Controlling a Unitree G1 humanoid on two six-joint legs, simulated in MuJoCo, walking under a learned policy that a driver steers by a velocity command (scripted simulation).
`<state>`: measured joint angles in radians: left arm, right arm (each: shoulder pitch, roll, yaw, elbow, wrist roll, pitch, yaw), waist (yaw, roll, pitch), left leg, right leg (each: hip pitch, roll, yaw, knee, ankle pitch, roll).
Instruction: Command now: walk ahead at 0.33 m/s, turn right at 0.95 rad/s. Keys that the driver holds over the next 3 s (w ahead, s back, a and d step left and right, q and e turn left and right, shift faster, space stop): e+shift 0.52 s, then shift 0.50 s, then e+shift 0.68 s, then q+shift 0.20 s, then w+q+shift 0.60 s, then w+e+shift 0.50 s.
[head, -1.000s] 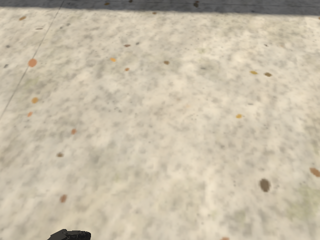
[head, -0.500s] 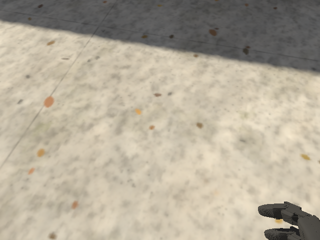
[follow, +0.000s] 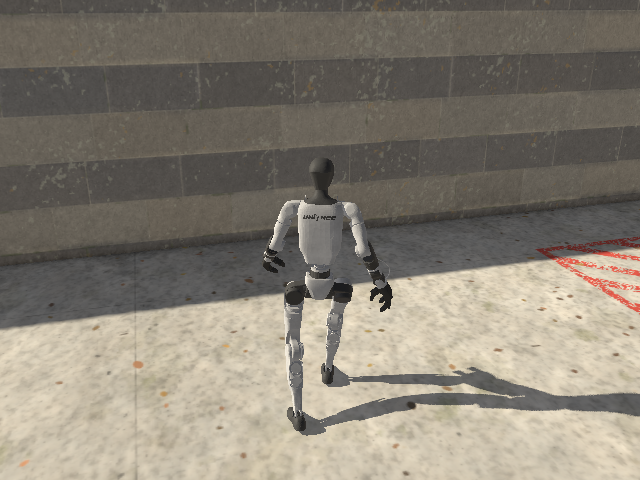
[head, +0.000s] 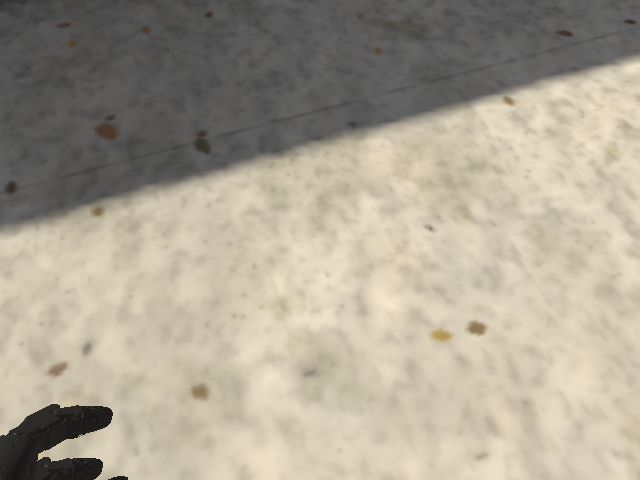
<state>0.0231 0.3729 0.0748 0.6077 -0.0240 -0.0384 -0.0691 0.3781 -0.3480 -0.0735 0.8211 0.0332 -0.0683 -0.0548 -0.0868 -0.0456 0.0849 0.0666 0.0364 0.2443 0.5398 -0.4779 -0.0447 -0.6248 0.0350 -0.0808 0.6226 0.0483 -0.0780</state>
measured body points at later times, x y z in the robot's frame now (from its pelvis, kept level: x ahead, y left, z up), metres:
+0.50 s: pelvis +0.20 +0.07 +0.01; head +0.23 +0.06 +0.46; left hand +0.50 +0.25 -0.05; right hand +0.26 -0.27 -0.06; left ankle +0.35 +0.14 -0.71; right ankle +0.18 -0.03 -0.69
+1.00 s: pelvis +0.20 +0.07 +0.03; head +0.19 +0.04 +0.47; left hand +0.48 +0.15 -0.06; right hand +0.09 -0.22 -0.10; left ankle +0.31 +0.17 -0.67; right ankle +0.13 -0.01 -0.71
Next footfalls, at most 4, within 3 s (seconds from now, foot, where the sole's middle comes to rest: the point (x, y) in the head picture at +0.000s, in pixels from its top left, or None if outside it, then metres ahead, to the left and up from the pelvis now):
0.02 right None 0.23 -0.04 -0.75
0.46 left None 0.38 0.11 -0.75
0.84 right None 0.16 -0.03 -0.75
1.20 left None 0.30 0.15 -0.75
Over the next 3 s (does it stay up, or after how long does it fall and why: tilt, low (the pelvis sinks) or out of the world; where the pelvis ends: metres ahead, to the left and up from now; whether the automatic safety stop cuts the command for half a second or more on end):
stays up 0.70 -0.42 -0.01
